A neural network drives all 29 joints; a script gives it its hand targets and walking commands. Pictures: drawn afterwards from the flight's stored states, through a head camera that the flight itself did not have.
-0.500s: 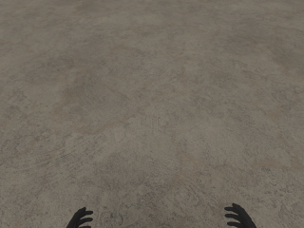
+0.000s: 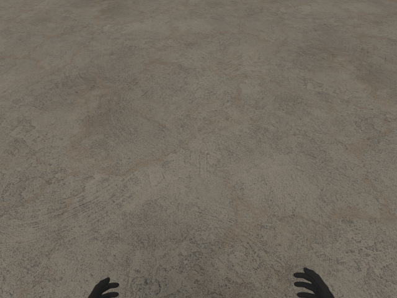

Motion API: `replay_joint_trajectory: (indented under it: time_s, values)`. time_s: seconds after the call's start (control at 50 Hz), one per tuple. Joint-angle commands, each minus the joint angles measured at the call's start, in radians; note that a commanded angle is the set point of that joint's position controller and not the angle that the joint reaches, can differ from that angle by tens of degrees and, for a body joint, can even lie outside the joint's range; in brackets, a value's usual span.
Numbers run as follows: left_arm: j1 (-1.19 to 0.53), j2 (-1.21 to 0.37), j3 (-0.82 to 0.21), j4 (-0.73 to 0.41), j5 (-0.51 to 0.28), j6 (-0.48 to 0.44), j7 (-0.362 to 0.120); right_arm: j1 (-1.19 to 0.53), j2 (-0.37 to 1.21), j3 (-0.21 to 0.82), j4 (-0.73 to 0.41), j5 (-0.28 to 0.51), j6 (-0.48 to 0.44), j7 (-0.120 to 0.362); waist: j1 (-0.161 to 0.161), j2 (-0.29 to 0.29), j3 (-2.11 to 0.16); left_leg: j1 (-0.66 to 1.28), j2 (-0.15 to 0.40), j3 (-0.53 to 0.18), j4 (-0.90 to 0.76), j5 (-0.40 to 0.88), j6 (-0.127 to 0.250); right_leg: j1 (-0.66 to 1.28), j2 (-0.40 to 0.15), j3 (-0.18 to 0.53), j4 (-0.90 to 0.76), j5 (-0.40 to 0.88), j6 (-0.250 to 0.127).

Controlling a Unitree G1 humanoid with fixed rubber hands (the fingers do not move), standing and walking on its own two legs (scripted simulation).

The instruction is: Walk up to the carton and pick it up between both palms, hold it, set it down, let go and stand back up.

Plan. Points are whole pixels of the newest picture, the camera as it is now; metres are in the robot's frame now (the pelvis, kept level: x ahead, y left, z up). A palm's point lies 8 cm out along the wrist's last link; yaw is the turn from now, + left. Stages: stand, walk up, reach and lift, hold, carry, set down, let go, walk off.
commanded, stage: stand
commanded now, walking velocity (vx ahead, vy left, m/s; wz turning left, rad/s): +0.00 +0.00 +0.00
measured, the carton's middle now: out of the picture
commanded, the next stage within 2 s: walk up in 0.42 s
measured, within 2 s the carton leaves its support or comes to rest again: neither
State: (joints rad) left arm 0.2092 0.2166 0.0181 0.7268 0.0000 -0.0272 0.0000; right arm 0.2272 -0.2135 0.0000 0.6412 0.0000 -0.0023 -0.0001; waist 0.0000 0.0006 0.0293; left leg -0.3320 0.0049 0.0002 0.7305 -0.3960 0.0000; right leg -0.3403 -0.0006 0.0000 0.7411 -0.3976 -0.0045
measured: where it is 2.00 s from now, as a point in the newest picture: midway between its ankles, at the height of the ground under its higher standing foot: outside the picture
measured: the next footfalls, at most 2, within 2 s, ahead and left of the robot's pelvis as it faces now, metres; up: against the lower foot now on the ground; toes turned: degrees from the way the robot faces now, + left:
right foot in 0.96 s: +0.01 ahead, -0.17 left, +0.00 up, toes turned -10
left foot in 1.32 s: -0.01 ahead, -0.06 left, +0.00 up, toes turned -15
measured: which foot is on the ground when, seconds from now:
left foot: down 0.00-0.96, up 0.98-1.00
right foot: down 0.00-0.70, up 0.72-0.94, down 0.96-1.00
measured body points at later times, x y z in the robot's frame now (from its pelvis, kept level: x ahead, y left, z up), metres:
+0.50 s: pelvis -0.02 +0.00 +0.00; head -0.02 +0.00 +0.45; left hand +0.10 +0.25 -0.11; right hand +0.11 -0.24 -0.11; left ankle +0.00 +0.12 -0.71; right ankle +0.00 -0.12 -0.71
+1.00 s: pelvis -0.06 -0.07 -0.01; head -0.05 -0.10 +0.44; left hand +0.10 +0.20 -0.11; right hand +0.04 -0.35 -0.13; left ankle -0.01 +0.11 -0.70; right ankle -0.03 -0.17 -0.72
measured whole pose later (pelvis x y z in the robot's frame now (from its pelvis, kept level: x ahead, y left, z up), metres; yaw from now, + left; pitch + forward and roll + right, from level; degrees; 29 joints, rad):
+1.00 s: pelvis -0.06 -0.07 -0.01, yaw -10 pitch -2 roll +2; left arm 0.21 0.29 0.10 0.78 0.00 0.05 -0.08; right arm 0.17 -0.30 0.00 0.72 0.00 0.00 0.00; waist 0.00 0.02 0.06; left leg -0.40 0.15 0.09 0.85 -0.45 0.00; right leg -0.44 0.00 0.01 0.84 -0.36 -0.03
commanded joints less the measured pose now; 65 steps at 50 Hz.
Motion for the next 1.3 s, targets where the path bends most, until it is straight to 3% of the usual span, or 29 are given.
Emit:
replay_joint_trajectory:
  time_s: [0.0,0.08,0.1,0.16,0.34,0.44,0.48,0.5,0.56,0.58,0.6,0.62,0.64,0.66,0.68,0.76,0.84,0.88,0.9,0.92,0.96,0.98,1.06,1.12,1.2,1.22,1.24,1.26,1.28]
  values:
    - [-0.085,0.261,0.091,-0.067,0.03,-0.035,0.019,-0.045,-0.259,-0.108,-0.044,-0.038,-0.068,-0.022,-0.007,-0.01,-0.076,0.022,0.082,-0.09,-0.102,0.272,0.082,0.049,-0.086,0.078,-0.119,0.305,-0.079]
    - [-0.074,0.271,0.1,-0.059,0.031,-0.04,0.016,-0.044,-0.275,-0.111,-0.036,-0.03,-0.066,-0.025,-0.012,0.027,-0.07,0.032,0.081,-0.081,-0.084,0.281,0.076,0.022,-0.091,0.109,-0.126,0.299,-0.083]
    - [-0.064,0.275,0.098,-0.047,0.033,-0.039,0.017,-0.032,-0.264,-0.107,-0.033,-0.029,-0.065,-0.024,-0.012,-0.029,-0.059,0.03,0.073,-0.079,-0.089,0.264,0.075,0.029,-0.086,0.101,-0.129,0.287,-0.081]
    - [-0.069,0.285,0.103,-0.036,0.023,-0.036,0.018,-0.043,-0.258,-0.103,-0.026,-0.027,-0.068,-0.019,-0.008,0.03,-0.079,0.046,0.069,-0.095,-0.106,0.263,0.08,0.027,-0.091,0.102,-0.131,0.266,-0.086]
    - [-0.086,0.279,0.098,-0.03,0.029,-0.037,0.012,-0.051,-0.283,-0.107,-0.004,-0.028,-0.063,-0.023,-0.005,-0.029,-0.046,-0.002,0.069,-0.096,-0.108,0.212,0.073,0.025,-0.09,0.111,-0.153,0.212,-0.079]
    - [-0.079,0.284,0.099,-0.011,0.028,-0.035,0.013,-0.027,-0.294,-0.107,0.014,-0.032,-0.07,-0.02,-0.002,0.031,-0.019,0.001,0.073,-0.104,-0.135,0.155,0.073,-0.003,-0.089,0.113,-0.166,0.138,-0.08]
    - [-0.077,0.285,0.096,-0.005,0.028,-0.037,0.008,-0.026,-0.276,-0.104,0.02,-0.031,-0.067,-0.022,-0.001,-0.018,-0.015,-0.013,0.083,-0.136,-0.152,0.144,0.085,-0.004,-0.089,0.111,-0.167,0.13,-0.079]
    - [-0.083,0.265,0.099,-0.001,0.028,-0.037,0.008,-0.046,-0.289,-0.106,0.031,-0.037,-0.065,-0.02,0.004,0.032,-0.016,-0.023,0.085,-0.125,-0.167,0.109,0.085,0.012,-0.082,0.104,-0.174,0.115,-0.078]
    - [-0.085,0.295,0.101,0.014,0.035,-0.033,0.009,-0.063,-0.27,-0.102,0.035,-0.029,-0.065,-0.015,-0.004,-0.031,-0.014,0.0,0.075,-0.11,-0.154,0.117,0.073,0.003,-0.097,0.127,-0.195,0.127,-0.078]
    - [-0.095,0.294,0.105,0.011,0.029,-0.031,0.014,-0.061,-0.273,-0.102,0.032,-0.029,-0.066,-0.016,-0.014,0.014,-0.007,-0.002,0.072,-0.104,-0.154,0.134,0.074,-0.007,-0.093,0.134,-0.19,0.138,-0.077]
    - [-0.09,0.337,0.107,-0.097,0.063,0.021,-0.038,-0.055,-0.367,-0.131,0.043,-0.027,-0.044,-0.01,-0.027,0.01,0.038,0.139,0.094,-0.107,-0.109,0.192,0.117,-0.265,-0.068,0.279,-0.144,0.421,-0.161]
    - [-0.114,0.307,0.095,-0.117,0.052,0.032,-0.045,-0.013,-0.368,-0.136,0.042,-0.029,-0.04,-0.018,-0.059,0.057,0.037,0.222,0.165,-0.174,-0.207,0.161,0.152,-0.365,-0.025,0.226,-0.064,0.49,-0.13]
    - [-0.129,0.275,0.088,-0.137,0.045,0.033,-0.048,0.029,-0.404,-0.149,0.036,-0.034,-0.041,-0.019,-0.069,0.188,0.011,0.221,0.317,-0.257,-0.359,0.185,0.213,-0.353,0.021,0.074,0.119,0.393,-0.084]
    - [-0.117,0.267,0.096,-0.129,0.056,0.042,-0.05,-0.005,-0.419,-0.157,0.029,-0.038,-0.046,-0.016,-0.058,0.253,0.011,0.197,0.472,-0.322,-0.449,0.355,0.288,-0.354,0.014,0.067,0.267,-0.055,-0.042]
    - [-0.091,0.283,0.102,-0.119,0.063,0.054,-0.052,-0.032,-0.423,-0.163,0.017,-0.034,-0.049,-0.017,-0.035,0.157,-0.04,0.201,0.53,-0.334,-0.434,0.388,0.324,-0.336,-0.026,0.076,0.391,-0.097,-0.025]
    - [-0.05,0.313,0.135,-0.103,0.06,0.06,-0.084,-0.1,-0.404,-0.154,0.005,-0.037,-0.058,-0.024,0.007,0.111,-0.009,0.073,0.444,-0.138,-0.372,0.304,0.262,-0.232,-0.082,0.071,0.341,-0.05,-0.014]
    - [0.032,0.311,0.156,-0.078,0.046,0.064,-0.109,-0.17,-0.437,-0.151,-0.003,-0.045,-0.042,-0.031,0.054,0.181,-0.077,0.032,0.402,-0.026,-0.259,0.268,0.227,-0.107,-0.081,0.026,0.112,-0.037,-0.012]
    - [0.123,0.327,0.175,-0.03,0.05,0.057,-0.103,-0.262,-0.416,-0.139,-0.018,-0.041,-0.029,-0.019,0.121,0.169,-0.053,-0.129,0.258,0.117,-0.044,0.204,0.149,0.106,-0.037,0.019,-0.142,0.107,-0.043]
    - [0.207,0.378,0.198,-0.011,0.063,0.044,-0.083,-0.252,-0.355,-0.119,-0.014,-0.027,-0.013,-0.012,0.142,-0.042,-0.031,-0.27,0.129,0.172,0.248,0.061,0.099,0.182,-0.036,0.172,-0.264,0.238,-0.059]
    - [0.138,0.44,0.204,-0.034,0.078,0.04,-0.07,-0.198,-0.266,-0.082,-0.015,-0.015,-0.002,-0.013,0.096,-0.345,0.034,-0.478,-0.025,0.166,0.415,-0.251,0.049,0.152,-0.173,0.524,-0.407,0.434,-0.12]
    - [0.034,0.449,0.196,-0.087,0.061,0.051,-0.06,-0.115,-0.303,-0.075,-0.003,-0.004,0.003,-0.029,0.037,-0.228,0.065,-0.419,0.0,0.013,0.379,-0.188,0.043,0.061,-0.206,0.651,-0.569,0.315,-0.154]
    - [-0.009,0.454,0.194,-0.103,0.058,0.054,-0.055,-0.094,-0.318,-0.079,0.005,0.003,-0.001,-0.03,0.037,-0.256,0.022,-0.421,-0.011,0.003,0.392,-0.17,0.044,0.101,-0.197,0.701,-0.606,0.292,-0.128]
    - [0.003,0.37,0.179,-0.107,0.058,0.047,-0.045,-0.067,-0.374,-0.103,0.083,0.01,0.018,-0.03,0.029,-0.167,-0.082,-0.335,-0.001,-0.01,0.332,-0.001,0.048,0.184,-0.088,0.511,-0.514,0.339,0.01]
    - [-0.015,0.333,0.162,-0.137,0.067,0.043,-0.051,-0.019,-0.383,-0.117,0.113,0.01,0.018,-0.033,0.028,-0.145,-0.153,-0.235,-0.018,-0.015,0.173,0.034,0.046,0.252,-0.07,0.458,-0.491,0.437,0.014]
    - [-0.135,0.313,0.153,-0.213,0.081,0.057,-0.07,0.176,-0.415,-0.138,0.174,0.013,0.014,-0.041,-0.052,-0.197,-0.147,0.142,-0.053,-0.007,-0.163,0.015,0.09,0.012,0.026,0.405,-0.53,0.455,0.144]
    - [-0.155,0.292,0.138,-0.225,0.084,0.057,-0.08,0.215,-0.411,-0.145,0.193,0.011,0.012,-0.048,-0.064,-0.186,-0.165,0.246,-0.062,0.002,-0.308,0.045,0.088,-0.032,0.055,0.367,-0.514,0.396,0.13]
    - [-0.229,0.284,0.135,-0.259,0.075,0.061,-0.092,0.298,-0.434,-0.16,0.211,-0.005,0.006,-0.055,-0.127,-0.111,-0.177,0.497,-0.017,-0.01,-0.51,0.1,0.122,-0.204,0.145,0.244,-0.426,0.369,0.228]
    - [-0.14,0.209,0.118,-0.233,0.068,0.058,-0.093,0.173,-0.467,-0.176,0.175,-0.011,0.011,-0.06,-0.095,0.322,-0.236,0.495,0.271,-0.321,-0.556,0.116,0.199,-0.278,0.189,0.196,-0.014,0.012,0.156]
    - [-0.034,0.288,0.141,-0.184,0.087,0.069,-0.083,-0.055,-0.463,-0.166,0.108,-0.022,0.0,-0.066,-0.013,0.338,-0.191,0.363,0.489,-0.32,-0.498,0.083,0.259,-0.372,0.077,0.154,0.254,-0.007,0.118]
